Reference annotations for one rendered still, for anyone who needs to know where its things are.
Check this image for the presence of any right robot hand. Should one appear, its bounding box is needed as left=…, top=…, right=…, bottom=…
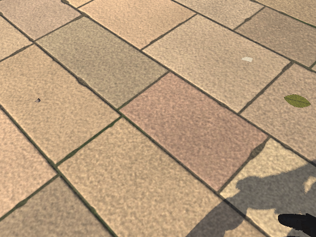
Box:
left=277, top=213, right=316, bottom=237

